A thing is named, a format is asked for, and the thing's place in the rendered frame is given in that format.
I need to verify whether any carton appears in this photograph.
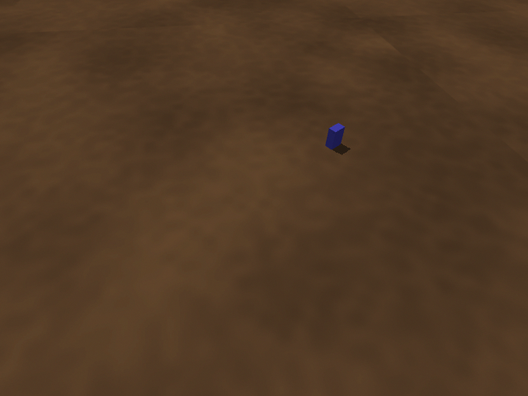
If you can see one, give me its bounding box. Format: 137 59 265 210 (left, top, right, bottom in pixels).
325 123 345 149

